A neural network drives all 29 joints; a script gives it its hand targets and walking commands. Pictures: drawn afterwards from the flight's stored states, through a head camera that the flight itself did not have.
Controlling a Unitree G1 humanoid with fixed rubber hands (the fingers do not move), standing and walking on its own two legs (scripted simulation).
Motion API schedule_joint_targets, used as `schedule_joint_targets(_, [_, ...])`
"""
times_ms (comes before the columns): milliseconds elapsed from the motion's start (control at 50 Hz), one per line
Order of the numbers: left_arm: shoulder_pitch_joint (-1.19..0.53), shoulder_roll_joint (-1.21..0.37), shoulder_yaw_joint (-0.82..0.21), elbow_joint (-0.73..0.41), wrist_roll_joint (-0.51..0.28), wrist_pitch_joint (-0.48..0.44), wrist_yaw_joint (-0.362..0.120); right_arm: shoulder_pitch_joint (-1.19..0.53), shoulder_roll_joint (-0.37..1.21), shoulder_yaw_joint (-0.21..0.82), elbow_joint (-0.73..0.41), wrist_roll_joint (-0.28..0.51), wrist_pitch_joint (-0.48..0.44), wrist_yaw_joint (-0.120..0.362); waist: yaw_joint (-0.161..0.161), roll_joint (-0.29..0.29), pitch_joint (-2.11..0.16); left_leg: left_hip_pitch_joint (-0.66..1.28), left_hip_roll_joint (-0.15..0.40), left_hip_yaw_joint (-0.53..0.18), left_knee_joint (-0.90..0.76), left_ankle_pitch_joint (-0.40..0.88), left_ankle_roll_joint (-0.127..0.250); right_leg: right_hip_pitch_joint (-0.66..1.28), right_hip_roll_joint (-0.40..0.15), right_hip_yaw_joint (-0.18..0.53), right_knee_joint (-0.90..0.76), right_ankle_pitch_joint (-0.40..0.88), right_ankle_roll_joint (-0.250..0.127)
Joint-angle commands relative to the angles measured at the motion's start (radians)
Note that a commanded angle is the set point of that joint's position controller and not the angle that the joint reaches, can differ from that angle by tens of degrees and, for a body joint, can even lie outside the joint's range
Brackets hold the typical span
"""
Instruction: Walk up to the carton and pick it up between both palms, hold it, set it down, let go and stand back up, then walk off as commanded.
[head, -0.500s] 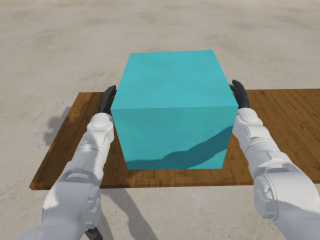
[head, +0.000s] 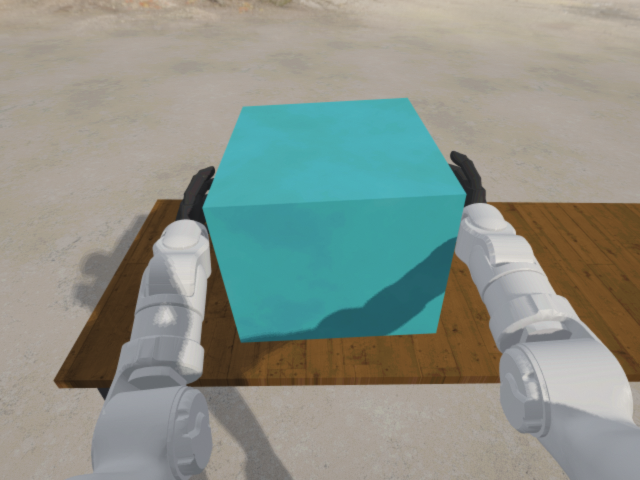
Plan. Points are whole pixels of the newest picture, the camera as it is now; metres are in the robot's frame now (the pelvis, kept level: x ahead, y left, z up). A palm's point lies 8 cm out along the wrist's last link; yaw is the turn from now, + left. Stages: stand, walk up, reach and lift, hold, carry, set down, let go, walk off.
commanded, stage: reach and lift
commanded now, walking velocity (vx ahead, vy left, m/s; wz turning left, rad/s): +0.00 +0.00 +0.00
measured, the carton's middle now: (331, 210) +0.46 +0.02 +0.16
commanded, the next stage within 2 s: hold in 0.94 s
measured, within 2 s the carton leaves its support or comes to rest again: neither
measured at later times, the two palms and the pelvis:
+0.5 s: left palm (194, 219) +0.37 +0.19 +0.20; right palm (480, 206) +0.39 -0.16 +0.22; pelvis +0.00 +0.00 +0.00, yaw +0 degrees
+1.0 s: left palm (193, 208) +0.37 +0.19 +0.22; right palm (484, 201) +0.39 -0.16 +0.23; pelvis +0.00 +0.00 +0.00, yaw +0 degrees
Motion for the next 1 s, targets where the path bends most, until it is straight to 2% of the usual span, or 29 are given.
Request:
schedule_joint_targets(0, [-0.638,-0.585,-0.330,-0.254,-0.084,0.007,-0.172,-0.641,0.570,0.254,-0.348,0.063,-0.018,0.115,-0.093,0.018,-0.267,0.231,-0.093,0.009,-0.028,0.184,-0.018,0.170,0.119,-0.033,-0.049,0.096,-0.034])
schedule_joint_targets(20, [-0.659,-0.584,-0.357,-0.309,-0.101,0.008,-0.170,-0.652,0.583,0.283,-0.394,0.080,-0.020,0.114,-0.090,0.020,-0.326,0.256,-0.094,0.006,-0.012,0.228,-0.020,0.189,0.121,-0.035,-0.041,0.139,-0.032])
schedule_joint_targets(40, [-0.639,-0.606,-0.394,-0.332,-0.114,0.019,-0.164,-0.644,0.565,0.281,-0.408,0.092,-0.019,0.110,-0.111,0.057,-0.343,0.278,-0.090,0.003,0.002,0.273,-0.036,0.186,0.125,-0.038,-0.034,0.186,-0.038])
schedule_joint_targets(60, [-0.624,-0.599,-0.396,-0.361,-0.118,0.029,-0.163,-0.640,0.566,0.306,-0.438,0.106,-0.011,0.106,-0.103,0.048,-0.361,0.295,-0.092,0.001,0.015,0.324,-0.039,0.203,0.129,-0.039,-0.031,0.215,-0.034])
schedule_joint_targets(80, [-0.629,-0.580,-0.391,-0.356,-0.115,0.039,-0.163,-0.619,0.555,0.295,-0.417,0.107,0.003,0.102,-0.117,0.056,-0.330,0.289,-0.090,-0.004,0.008,0.287,-0.040,0.184,0.124,-0.036,-0.038,0.185,-0.032])
schedule_joint_targets(120, [-0.647,-0.558,-0.373,-0.371,-0.103,0.057,-0.169,-0.590,0.552,0.286,-0.389,0.109,0.026,0.101,-0.114,0.058,-0.282,0.263,-0.092,0.002,-0.004,0.251,-0.036,0.183,0.119,-0.030,-0.040,0.160,-0.036])
schedule_joint_targets(140, [-0.619,-0.558,-0.358,-0.381,-0.094,0.066,-0.171,-0.582,0.559,0.294,-0.396,0.109,0.035,0.102,-0.106,0.050,-0.270,0.266,-0.094,-0.001,-0.009,0.272,-0.034,0.193,0.120,-0.037,-0.038,0.176,-0.033])
schedule_joint_targets(180, [-0.615,-0.560,-0.378,-0.427,-0.105,0.079,-0.169,-0.567,0.540,0.301,-0.403,0.122,0.049,0.106,-0.115,0.066,-0.296,0.287,-0.090,-0.002,-0.002,0.290,-0.045,0.198,0.125,-0.035,-0.033,0.185,-0.038])
schedule_joint_targets(200, [-0.613,-0.559,-0.376,-0.430,-0.109,0.090,-0.168,-0.572,0.538,0.318,-0.414,0.142,0.055,0.106,-0.103,0.062,-0.281,0.275,-0.091,-0.003,-0.004,0.294,-0.040,0.193,0.124,-0.035,-0.031,0.183,-0.035])
schedule_joint_targets(280, [-0.636,-0.555,-0.341,-0.377,-0.073,0.115,-0.173,-0.605,0.531,0.285,-0.372,0.119,0.070,0.119,-0.099,0.071,-0.216,0.247,-0.090,0.004,-0.033,0.195,-0.035,0.157,0.122,-0.042,-0.044,0.092,-0.041])
schedule_joint_targets(300, [-0.619,-0.552,-0.330,-0.366,-0.075,0.123,-0.174,-0.629,0.533,0.289,-0.390,0.125,0.070,0.122,-0.085,0.045,-0.213,0.237,-0.089,0.002,-0.035,0.192,-0.026,0.162,0.121,-0.043,-0.044,0.095,-0.039])
schedule_joint_targets(360, [-0.659,-0.562,-0.353,-0.408,-0.093,0.127,-0.173,-0.631,0.532,0.286,-0.407,0.124,0.073,0.124,-0.103,0.060,-0.244,0.245,-0.090,0.004,-0.033,0.201,-0.031,0.158,0.122,-0.047,-0.041,0.107,-0.042])
schedule_joint_targets(400, [-0.660,-0.568,-0.349,-0.368,-0.094,0.137,-0.175,-0.651,0.523,0.269,-0.391,0.126,0.078,0.127,-0.104,0.065,-0.218,0.233,-0.086,0.002,-0.041,0.166,-0.027,0.133,0.121,-0.046,-0.047,0.073,-0.044])
schedule_joint_targets(440, [-0.719,-0.557,-0.351,-0.411,-0.103,0.129,-0.172,-0.650,0.547,0.271,-0.392,0.125,0.082,0.135,-0.100,0.072,-0.249,0.232,-0.088,0.003,-0.044,0.148,-0.028,0.143,0.117,-0.048,-0.045,0.063,-0.047])
schedule_joint_targets(460, [-0.704,-0.556,-0.341,-0.389,-0.094,0.131,-0.170,-0.652,0.538,0.266,-0.385,0.121,0.084,0.136,-0.102,0.062,-0.220,0.224,-0.089,0.002,-0.049,0.141,-0.027,0.134,0.120,-0.051,-0.045,0.060,-0.044])
schedule_joint_targets(500, [-0.678,-0.559,-0.337,-0.367,-0.100,0.141,-0.172,-0.674,0.525,0.259,-0.397,0.122,0.085,0.135,-0.103,0.056,-0.218,0.228,-0.089,0.000,-0.049,0.154,-0.022,0.131,0.119,-0.055,-0.048,0.063,-0.043])
schedule_joint_targets(520, [-0.667,-0.558,-0.337,-0.383,-0.101,0.145,-0.173,-0.665,0.532,0.276,-0.407,0.129,0.087,0.133,-0.092,0.049,-0.241,0.241,-0.089,0.007,-0.044,0.182,-0.017,0.150,0.121,-0.049,-0.044,0.090,-0.041])
schedule_joint_targets(580, [-0.705,-0.553,-0.352,-0.415,-0.103,0.144,-0.168,-0.691,0.546,0.288,-0.439,0.142,0.086,0.133,-0.095,0.059,-0.260,0.247,-0.092,0.001,-0.035,0.200,-0.022,0.148,0.122,-0.056,-0.038,0.111,-0.039])
schedule_joint_targets(600, [-0.696,-0.566,-0.363,-0.433,-0.103,0.149,-0.165,-0.675,0.534,0.285,-0.437,0.147,0.088,0.132,-0.102,0.085,-0.288,0.267,-0.091,-0.001,-0.025,0.238,-0.032,0.158,0.123,-0.056,-0.034,0.140,-0.043])
schedule_joint_targets(660, [-0.686,-0.545,-0.341,-0.384,-0.097,0.164,-0.175,-0.677,0.521,0.272,-0.431,0.139,0.102,0.128,-0.103,0.057,-0.229,0.234,-0.093,0.000,-0.043,0.168,-0.023,0.143,0.121,-0.057,-0.049,0.083,-0.040])
schedule_joint_targets(700, [-0.720,-0.549,-0.353,-0.416,-0.108,0.160,-0.174,-0.693,0.535,0.271,-0.447,0.144,0.101,0.129,-0.101,0.064,-0.263,0.233,-0.093,-0.001,-0.041,0.178,-0.019,0.152,0.118,-0.053,-0.040,0.096,-0.041])
schedule_joint_targets(720, [-0.706,-0.562,-0.364,-0.430,-0.113,0.163,-0.174,-0.675,0.528,0.275,-0.449,0.155,0.105,0.131,-0.112,0.075,-0.268,0.249,-0.089,-0.004,-0.034,0.206,-0.029,0.159,0.122,-0.050,-0.038,0.123,-0.044])
schedule_joint_targets(740, [-0.692,-0.552,-0.350,-0.421,-0.106,0.167,-0.173,-0.683,0.520,0.285,-0.445,0.159,0.110,0.129,-0.100,0.066,-0.256,0.250,-0.090,-0.006,-0.033,0.216,-0.024,0.157,0.121,-0.052,-0.041,0.124,-0.040])
schedule_joint_targets(800, [-0.681,-0.536,-0.339,-0.423,-0.098,0.180,-0.177,-0.688,0.534,0.300,-0.476,0.164,0.119,0.121,-0.095,0.047,-0.262,0.248,-0.100,0.004,-0.027,0.237,-0.014,0.179,0.121,-0.052,-0.042,0.157,-0.028])
schedule_joint_targets(860, [-0.701,-0.535,-0.334,-0.408,-0.092,0.189,-0.181,-0.696,0.522,0.284,-0.450,0.163,0.135,0.124,-0.101,0.062,-0.232,0.232,-0.092,-0.004,-0.041,0.177,-0.016,0.152,0.120,-0.050,-0.048,0.101,-0.039])
schedule_joint_targets(940, [-0.730,-0.527,-0.341,-0.432,-0.104,0.196,-0.181,-0.711,0.518,0.278,-0.470,0.171,0.143,0.125,-0.104,0.067,-0.267,0.238,-0.091,-0.004,-0.038,0.192,-0.020,0.164,0.124,-0.053,-0.044,0.113,-0.042])
schedule_joint_targets(980, [-0.729,-0.549,-0.354,-0.470,-0.117,0.196,-0.177,-0.725,0.532,0.291,-0.508,0.187,0.140,0.121,-0.103,0.073,-0.304,0.256,-0.093,-0.009,-0.021,0.246,-0.025,0.175,0.127,-0.052,-0.033,0.158,-0.039])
